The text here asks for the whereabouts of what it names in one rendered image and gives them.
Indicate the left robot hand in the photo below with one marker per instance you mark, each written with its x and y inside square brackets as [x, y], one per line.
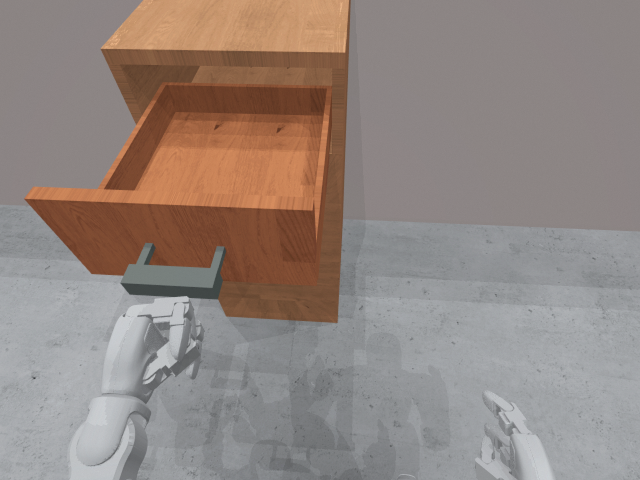
[128, 368]

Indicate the drawer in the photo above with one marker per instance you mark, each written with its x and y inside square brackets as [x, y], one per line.
[243, 166]

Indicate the right robot hand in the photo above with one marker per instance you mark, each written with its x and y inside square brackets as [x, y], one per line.
[523, 455]

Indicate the robot left forearm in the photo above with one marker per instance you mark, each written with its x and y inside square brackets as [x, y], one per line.
[112, 443]

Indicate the handle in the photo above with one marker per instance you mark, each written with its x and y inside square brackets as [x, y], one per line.
[173, 281]

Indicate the cabinet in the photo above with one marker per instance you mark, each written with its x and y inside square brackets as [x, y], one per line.
[277, 42]

